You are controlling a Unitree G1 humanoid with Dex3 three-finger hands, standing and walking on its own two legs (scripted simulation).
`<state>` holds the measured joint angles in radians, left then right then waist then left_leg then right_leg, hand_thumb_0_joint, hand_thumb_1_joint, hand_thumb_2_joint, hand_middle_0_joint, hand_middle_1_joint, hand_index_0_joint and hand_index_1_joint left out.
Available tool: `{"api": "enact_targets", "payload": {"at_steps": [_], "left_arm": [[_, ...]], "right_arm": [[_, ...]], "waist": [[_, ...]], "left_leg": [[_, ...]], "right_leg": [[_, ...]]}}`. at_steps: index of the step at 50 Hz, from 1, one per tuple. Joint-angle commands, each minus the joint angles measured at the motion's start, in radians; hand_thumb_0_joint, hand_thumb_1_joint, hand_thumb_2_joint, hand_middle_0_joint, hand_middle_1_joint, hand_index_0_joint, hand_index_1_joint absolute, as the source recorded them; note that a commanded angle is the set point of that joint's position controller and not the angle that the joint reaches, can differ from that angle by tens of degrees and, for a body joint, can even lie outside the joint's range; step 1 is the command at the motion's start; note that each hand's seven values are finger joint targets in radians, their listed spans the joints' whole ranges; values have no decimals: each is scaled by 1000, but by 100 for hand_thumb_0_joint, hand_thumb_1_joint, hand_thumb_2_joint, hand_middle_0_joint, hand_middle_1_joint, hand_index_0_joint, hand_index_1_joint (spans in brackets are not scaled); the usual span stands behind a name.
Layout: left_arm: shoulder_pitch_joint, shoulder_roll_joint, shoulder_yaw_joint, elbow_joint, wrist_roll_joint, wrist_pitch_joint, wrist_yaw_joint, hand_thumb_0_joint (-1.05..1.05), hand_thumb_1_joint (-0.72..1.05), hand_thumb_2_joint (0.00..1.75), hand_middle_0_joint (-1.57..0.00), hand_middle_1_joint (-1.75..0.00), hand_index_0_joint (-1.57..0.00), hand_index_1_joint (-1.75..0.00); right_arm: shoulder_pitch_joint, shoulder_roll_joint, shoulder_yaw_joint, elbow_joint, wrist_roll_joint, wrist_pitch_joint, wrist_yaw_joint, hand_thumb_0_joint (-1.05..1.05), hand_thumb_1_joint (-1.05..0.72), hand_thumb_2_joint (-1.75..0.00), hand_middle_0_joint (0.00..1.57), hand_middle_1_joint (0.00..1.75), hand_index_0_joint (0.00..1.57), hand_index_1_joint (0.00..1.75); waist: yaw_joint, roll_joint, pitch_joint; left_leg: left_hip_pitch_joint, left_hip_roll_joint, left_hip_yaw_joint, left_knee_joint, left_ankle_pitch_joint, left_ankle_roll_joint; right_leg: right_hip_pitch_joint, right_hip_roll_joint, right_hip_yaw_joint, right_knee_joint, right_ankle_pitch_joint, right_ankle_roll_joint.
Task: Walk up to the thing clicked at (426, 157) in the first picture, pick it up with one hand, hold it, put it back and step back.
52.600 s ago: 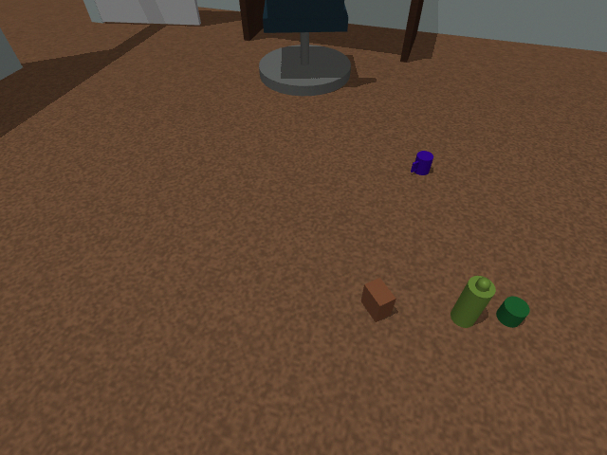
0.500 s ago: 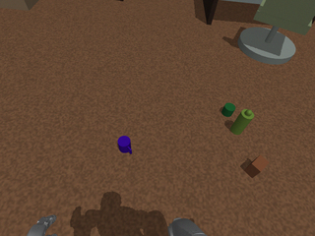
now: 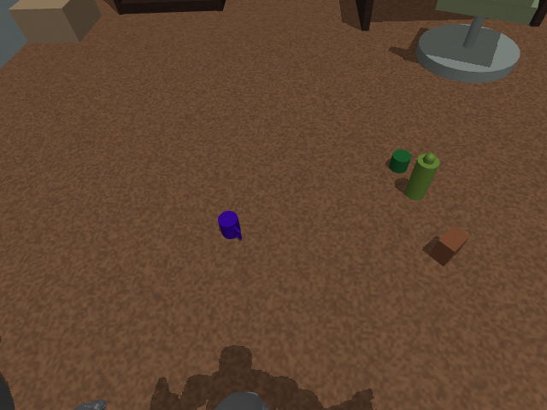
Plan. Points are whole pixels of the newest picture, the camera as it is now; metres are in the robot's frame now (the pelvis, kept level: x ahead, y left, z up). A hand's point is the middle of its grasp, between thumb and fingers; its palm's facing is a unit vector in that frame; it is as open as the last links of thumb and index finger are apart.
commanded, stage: step back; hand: left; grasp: from above
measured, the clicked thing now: (232, 227) +0.88 +0.26 -0.71
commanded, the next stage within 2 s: stand in 1.58 s
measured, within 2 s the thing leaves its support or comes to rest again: neither
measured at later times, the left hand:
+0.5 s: hand out of the picture -0.11 +0.24 -0.15, palm faces +0.01 -0.92 -0.40, open 7.4 cm
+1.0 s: hand out of the picture -0.16 +0.25 -0.14, palm faces +0.06 -0.91 -0.40, open 7.4 cm
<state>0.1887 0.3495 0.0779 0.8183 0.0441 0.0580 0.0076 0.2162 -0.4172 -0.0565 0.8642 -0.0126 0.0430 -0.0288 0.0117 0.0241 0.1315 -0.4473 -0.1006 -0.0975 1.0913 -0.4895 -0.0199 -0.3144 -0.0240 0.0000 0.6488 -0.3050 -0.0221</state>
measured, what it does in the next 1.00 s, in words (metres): walks backwards: left foot, then right foot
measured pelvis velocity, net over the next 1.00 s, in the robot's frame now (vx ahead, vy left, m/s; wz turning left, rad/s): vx -0.21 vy -0.03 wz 0.04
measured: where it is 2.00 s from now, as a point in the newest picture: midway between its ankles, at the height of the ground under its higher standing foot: outside the picture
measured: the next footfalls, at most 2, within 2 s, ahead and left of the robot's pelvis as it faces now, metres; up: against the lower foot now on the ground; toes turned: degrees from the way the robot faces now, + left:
left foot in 0.12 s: -0.04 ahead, +0.11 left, +0.00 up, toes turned +2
right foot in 0.44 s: -0.14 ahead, -0.13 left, +0.00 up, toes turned +3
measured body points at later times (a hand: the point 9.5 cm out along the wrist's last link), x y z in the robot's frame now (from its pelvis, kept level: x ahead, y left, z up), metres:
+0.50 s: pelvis -0.17 -0.03 -0.01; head -0.14 -0.04 +0.44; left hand -0.11 +0.29 -0.12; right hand -0.04 -0.34 -0.12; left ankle -0.09 +0.11 -0.71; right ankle -0.20 -0.15 -0.73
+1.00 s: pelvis -0.21 -0.03 +0.00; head -0.21 -0.03 +0.45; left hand -0.16 +0.30 -0.11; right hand -0.14 -0.33 -0.13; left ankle -0.20 +0.10 -0.72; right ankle -0.19 -0.14 -0.73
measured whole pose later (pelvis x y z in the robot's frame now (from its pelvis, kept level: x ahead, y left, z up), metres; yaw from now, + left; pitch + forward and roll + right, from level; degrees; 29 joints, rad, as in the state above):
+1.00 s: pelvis -0.21 -0.03 +0.00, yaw +3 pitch -3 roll -1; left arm 0.22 0.39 0.08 1.01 0.03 -0.03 -0.01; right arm 0.24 -0.36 -0.05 0.99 -0.03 0.01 0.02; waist 0.00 0.03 0.05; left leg -0.28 0.00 -0.08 0.70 -0.41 0.01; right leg -0.24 0.02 -0.04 0.58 -0.29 -0.03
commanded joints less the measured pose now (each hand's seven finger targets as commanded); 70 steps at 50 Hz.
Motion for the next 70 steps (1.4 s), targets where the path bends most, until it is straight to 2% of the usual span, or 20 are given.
{"api": "enact_targets", "payload": {"at_steps": [1,5,7,8,12,20,22,23,24,27,32,34,35,37,47,49,50,60,64,70], "left_arm": [[10,262,67,-103,0,-27,30,0,90,90,-20,-30,-20,-30],[-66,269,50,-124,-23,-10,21,0,90,90,-20,-30,-20,-30],[-89,213,29,-151,-33,-12,19,0,90,90,-20,-30,-20,-30],[-162,244,54,-151,-23,-10,30,0,90,90,-20,-30,-20,-30],[-33,232,51,-69,-42,-2,22,0,90,90,-20,-30,-20,-30],[58,190,35,20,-20,-68,11,0,90,90,-20,-30,-20,-30],[90,293,64,46,4,-89,19,0,90,90,-20,-30,-20,-30],[22,387,83,16,2,-86,18,0,90,90,-20,-30,-20,-30],[-57,412,83,-1,6,-90,21,0,90,90,-20,-30,-20,-30],[-119,308,58,2,0,-99,25,0,90,90,-20,-30,-20,-30],[-23,315,60,40,8,-95,8,0,90,90,-20,-30,-20,-30],[-63,307,47,33,2,-82,2,0,90,90,-20,-30,-20,-30],[-33,266,25,40,-1,-75,0,0,90,90,-20,-30,-20,-30],[-84,246,25,51,-28,-74,2,0,90,90,-20,-30,-20,-30],[78,243,47,150,-8,-109,0,0,90,90,-20,-30,-20,-30],[105,375,75,149,2,-121,4,0,90,90,-20,-30,-20,-30],[16,372,76,107,0,-124,5,0,90,90,-20,-30,-20,-30],[-62,270,20,88,-28,-106,1,0,90,90,-20,-30,-20,-30],[-48,228,1,114,-50,-76,7,0,90,90,-20,-30,-20,-30],[-17,263,4,176,-34,-106,5,0,90,90,-20,-30,-20,-30]], "right_arm": [[-44,-137,-33,-90,-9,-34,-9,0,-90,-90,20,30,20,30],[96,-147,-48,-30,-12,-42,-4,0,-90,-90,20,30,20,30],[13,-314,-82,-58,-17,-35,6,0,-90,-90,20,30,20,30],[1,-350,-90,-74,-23,-37,7,0,-90,-90,20,30,20,30],[-115,-229,-47,-91,-24,-41,-11,0,-90,-90,20,30,20,30],[-79,-229,-52,-69,-19,-12,12,0,-90,-90,20,30,20,30],[-66,-131,-22,-82,-12,-9,19,0,-90,-90,20,30,20,30],[-132,-128,-27,-105,-11,-7,8,0,-90,-90,20,30,20,30],[-147,-177,-48,-86,-11,-2,7,0,-90,-90,20,30,20,30],[-89,-170,-44,-30,5,-19,16,0,-90,-90,20,30,20,30],[-120,-146,-39,-16,-19,-46,40,0,-90,-90,20,30,20,30],[-37,-137,-47,25,-19,-60,41,0,-90,-90,20,30,20,30],[-11,-154,-59,45,-22,-69,37,0,-90,-90,20,30,20,30],[2,-288,-79,44,-28,-77,36,0,-90,-90,20,30,20,30],[-73,-140,-33,25,-11,-55,39,0,-90,-90,20,30,20,30],[-111,-125,-35,11,-18,-54,27,0,-90,-90,20,30,20,30],[-77,-164,-44,24,-20,-57,25,0,-90,-90,20,30,20,30],[-2,-101,-37,95,-16,-82,32,0,-90,-90,20,30,20,30],[-89,-235,-54,78,-14,-85,18,0,-90,-90,20,30,20,30],[-177,-130,-12,90,2,-77,20,0,-90,-90,20,30,20,30]], "waist": [[60,-218,-148],[-17,-171,-227],[-7,176,-180],[-69,213,-149],[32,75,-135],[12,153,-221],[13,-106,-193],[46,-206,-150],[34,-195,-73],[-12,-118,-37],[48,-202,-46],[-5,-193,-72],[-14,-118,-89],[-44,128,-76],[52,34,-102],[85,-172,-52],[52,-120,2],[-19,-150,-124],[1,104,-154],[12,34,-191]], "left_leg": [[-53,45,47,-271,-58,0],[209,80,100,-687,290,44],[265,424,-338,-720,539,236],[119,530,-467,-762,612,357],[135,372,-141,-640,737,267],[280,307,-82,-517,439,198],[-70,151,-13,-308,136,87],[-44,88,-32,-212,-80,34],[22,107,-109,-82,-75,17],[25,59,-47,-57,39,13],[67,79,52,-394,-33,5],[252,71,98,-651,65,27],[379,82,32,-713,109,44],[243,412,-509,-896,-370,228],[-53,196,-89,-612,-45,89],[-171,55,-12,-222,-85,33],[-152,103,-54,-159,-39,25],[266,91,139,-647,326,26],[182,406,-255,-748,325,234],[189,225,-7,-621,403,60]], "right_leg": [[288,-241,217,-125,542,-191],[183,-205,164,-2,456,-107],[-133,46,-39,216,-107,7],[-103,56,57,436,-358,21],[-117,104,150,645,-230,6],[112,60,-20,-264,-39,4],[299,-111,336,-311,-40,-52],[35,-341,525,-361,-138,-207],[-133,-390,586,-378,-171,-258],[-83,-227,287,-263,37,-179],[28,-204,292,-292,-259,-154],[-28,-188,241,-225,-221,-125],[-99,-133,178,-127,-179,-89],[-218,14,4,183,-277,3],[339,24,21,-235,-38,-24],[206,-346,543,-469,-520,-180],[137,-399,568,-468,-466,-230],[78,-162,53,-122,401,-85],[77,-5,-4,61,-195,-2],[186,-89,121,-211,189,-31]]}}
